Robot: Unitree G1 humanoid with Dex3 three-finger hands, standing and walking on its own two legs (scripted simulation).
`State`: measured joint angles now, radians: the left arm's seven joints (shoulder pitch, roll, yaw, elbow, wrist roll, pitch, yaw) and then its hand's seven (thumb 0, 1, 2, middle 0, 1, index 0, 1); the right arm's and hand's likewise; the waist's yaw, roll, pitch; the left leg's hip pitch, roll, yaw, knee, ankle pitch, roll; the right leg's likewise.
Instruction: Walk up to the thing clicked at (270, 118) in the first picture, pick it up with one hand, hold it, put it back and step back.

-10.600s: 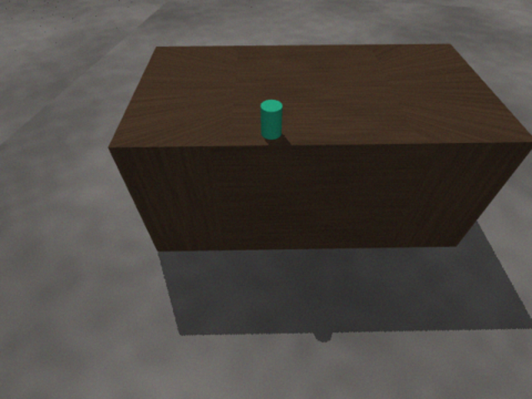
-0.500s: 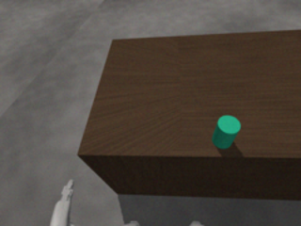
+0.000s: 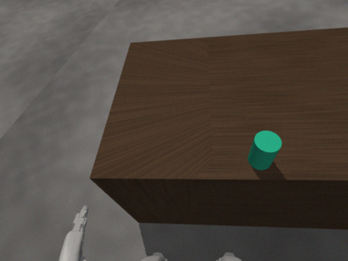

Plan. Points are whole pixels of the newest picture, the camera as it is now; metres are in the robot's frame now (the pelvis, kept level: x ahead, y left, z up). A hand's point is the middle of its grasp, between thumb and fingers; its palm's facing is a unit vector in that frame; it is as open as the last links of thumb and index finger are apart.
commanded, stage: go down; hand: right
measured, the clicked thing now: (263, 151) +0.42 -0.19 -0.07
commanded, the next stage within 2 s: approach in 0.80 s
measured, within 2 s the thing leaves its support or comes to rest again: neither
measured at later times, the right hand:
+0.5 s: hand out of the picture +0.33 -0.39 +0.07, palm faces +0.24 +0.97 +0.00, open 17.7 cm
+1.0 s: hand out of the picture +0.33 -0.38 +0.07, palm faces +0.24 +0.97 +0.02, open 17.7 cm
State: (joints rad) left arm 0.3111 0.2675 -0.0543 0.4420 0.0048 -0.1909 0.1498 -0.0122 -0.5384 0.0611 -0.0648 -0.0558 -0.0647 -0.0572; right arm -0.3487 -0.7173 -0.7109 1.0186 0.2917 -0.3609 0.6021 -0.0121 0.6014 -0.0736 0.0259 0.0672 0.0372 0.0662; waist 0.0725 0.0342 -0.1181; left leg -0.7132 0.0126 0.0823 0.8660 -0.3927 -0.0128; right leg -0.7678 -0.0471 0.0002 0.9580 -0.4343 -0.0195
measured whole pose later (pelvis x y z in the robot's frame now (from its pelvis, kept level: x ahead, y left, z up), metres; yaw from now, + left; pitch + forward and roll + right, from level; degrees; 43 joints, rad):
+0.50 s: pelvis -0.01 +0.00 +0.00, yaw +0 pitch +14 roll +4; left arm 0.32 0.27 -0.05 0.41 0.01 -0.19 0.15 -0.01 -0.53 0.05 -0.06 -0.05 -0.07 -0.05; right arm -0.37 -0.74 -0.70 1.02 0.28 -0.35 0.61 -0.01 0.61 -0.08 0.02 0.07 0.04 0.07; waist 0.08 0.03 -0.11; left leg -0.74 0.01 0.08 0.89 -0.39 -0.01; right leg -0.79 -0.05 0.00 0.98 -0.44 -0.02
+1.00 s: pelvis +0.00 +0.00 +0.00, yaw +0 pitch +14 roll +3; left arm 0.33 0.28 -0.05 0.36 0.01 -0.20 0.14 -0.01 -0.53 0.05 -0.07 -0.05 -0.07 -0.05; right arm -0.37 -0.74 -0.70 1.04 0.29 -0.34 0.62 -0.01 0.60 -0.08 0.02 0.07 0.04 0.07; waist 0.08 0.03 -0.12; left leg -0.73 0.01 0.09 0.89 -0.40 -0.01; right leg -0.78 -0.04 0.01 0.98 -0.44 -0.02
